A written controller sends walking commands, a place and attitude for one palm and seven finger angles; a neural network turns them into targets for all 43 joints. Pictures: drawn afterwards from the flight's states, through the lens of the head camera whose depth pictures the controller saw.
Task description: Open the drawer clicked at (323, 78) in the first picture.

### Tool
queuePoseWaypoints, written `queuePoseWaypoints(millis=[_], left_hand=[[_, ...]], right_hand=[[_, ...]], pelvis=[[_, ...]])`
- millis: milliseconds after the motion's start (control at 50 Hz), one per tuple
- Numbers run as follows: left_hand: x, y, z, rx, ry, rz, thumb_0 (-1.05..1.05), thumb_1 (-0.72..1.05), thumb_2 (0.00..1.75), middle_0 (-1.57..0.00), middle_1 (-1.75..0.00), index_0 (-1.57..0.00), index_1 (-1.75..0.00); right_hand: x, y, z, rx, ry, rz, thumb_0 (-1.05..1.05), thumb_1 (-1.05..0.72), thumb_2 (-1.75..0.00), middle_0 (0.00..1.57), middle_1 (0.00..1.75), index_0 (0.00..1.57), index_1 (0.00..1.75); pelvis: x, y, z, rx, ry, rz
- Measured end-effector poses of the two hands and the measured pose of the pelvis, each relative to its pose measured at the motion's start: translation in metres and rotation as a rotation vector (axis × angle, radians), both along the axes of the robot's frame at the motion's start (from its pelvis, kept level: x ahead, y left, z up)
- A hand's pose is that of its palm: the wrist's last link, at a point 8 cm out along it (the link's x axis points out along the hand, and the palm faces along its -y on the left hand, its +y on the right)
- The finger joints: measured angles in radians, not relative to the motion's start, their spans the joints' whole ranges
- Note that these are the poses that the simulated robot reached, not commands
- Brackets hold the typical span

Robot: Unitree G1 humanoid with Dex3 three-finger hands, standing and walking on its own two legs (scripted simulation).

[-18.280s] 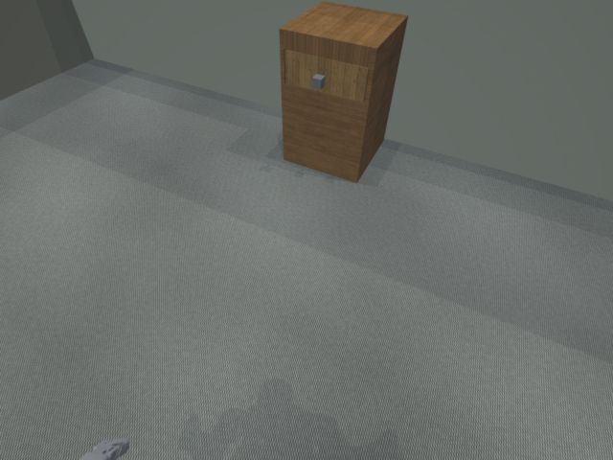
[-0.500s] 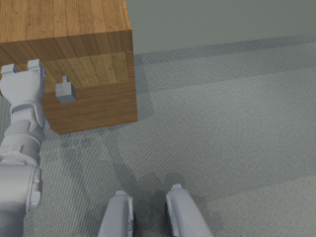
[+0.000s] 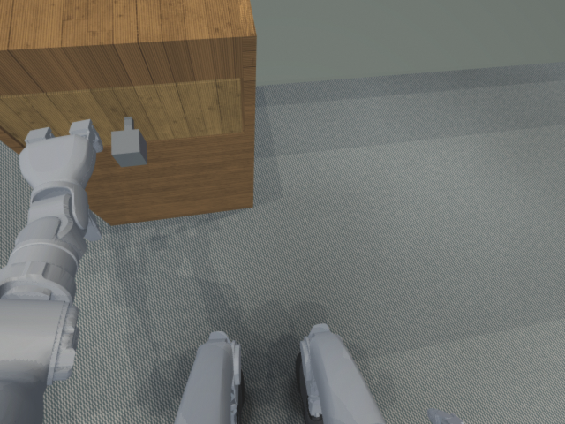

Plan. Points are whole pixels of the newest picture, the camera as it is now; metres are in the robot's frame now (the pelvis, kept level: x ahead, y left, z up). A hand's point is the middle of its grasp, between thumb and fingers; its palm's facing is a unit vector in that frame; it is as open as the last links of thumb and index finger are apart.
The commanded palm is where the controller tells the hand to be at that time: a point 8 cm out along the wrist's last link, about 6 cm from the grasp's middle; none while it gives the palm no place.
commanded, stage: lower the fingers behind the handle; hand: left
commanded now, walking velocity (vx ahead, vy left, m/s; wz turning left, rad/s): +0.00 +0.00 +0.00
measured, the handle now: (129, 138) +0.56 +0.24 -0.11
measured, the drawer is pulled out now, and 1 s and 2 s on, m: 0.00 0.00 0.00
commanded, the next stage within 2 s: lift the fingers back up to retry in 1.38 s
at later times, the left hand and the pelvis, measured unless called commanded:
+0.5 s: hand (101, 166) +0.49 +0.27 -0.08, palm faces -0.02 -0.02 -1.00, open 13.9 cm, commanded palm +0.49 +0.24 -0.03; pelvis -0.01 +0.00 -0.03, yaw -1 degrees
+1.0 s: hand (106, 168) +0.50 +0.27 -0.10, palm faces +0.01 +0.00 -1.00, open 14.2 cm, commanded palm +0.49 +0.24 -0.07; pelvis -0.02 -0.01 -0.06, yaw -1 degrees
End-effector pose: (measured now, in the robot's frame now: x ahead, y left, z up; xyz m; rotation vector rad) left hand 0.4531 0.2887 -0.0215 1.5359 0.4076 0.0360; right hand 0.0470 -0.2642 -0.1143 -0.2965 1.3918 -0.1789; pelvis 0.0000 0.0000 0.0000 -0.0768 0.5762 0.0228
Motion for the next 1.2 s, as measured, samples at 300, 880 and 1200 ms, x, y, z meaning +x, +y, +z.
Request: queuePoseWaypoints(millis=[300, 880, 1200], left_hand=[[0.016, -0.021, 0.003, -0.06, -0.273, -0.167, 0.0, -0.49, 0.3, -0.31, -1.2, -0.31, -1.19], [0.025, -0.024, -0.026, 0.01, -0.228, -0.116, 0.0, -0.49, 0.3, -0.32, -1.2, -0.23, -1.25], [0.027, -0.026, -0.024, 0.041, -0.206, -0.091, 0.0, -0.49, 0.3, -0.32, -1.2, -0.22, -1.28]], right_hand=[[-0.01, 0.0, -0.016, -0.041, 0.046, 0.003, 0.01, -0.9, -0.9, 0.2, 0.3, 0.2, 0.3], [-0.04, -0.016, -0.053, -0.025, 0.073, -0.007, 0.01, -0.9, -0.9, 0.2, 0.3, 0.2, 0.3], [-0.016, -0.01, -0.067, 0.005, -0.015, 0.019, 0.01, -0.9, -0.9, 0.2, 0.3, 0.2, 0.3]], pelvis=[[0.001, 0.006, -0.024, -0.03, 0.023, 0.008], [-0.015, -0.009, -0.059, -0.006, 0.067, -0.016], [-0.02, -0.013, -0.066, -0.004, 0.066, -0.01]])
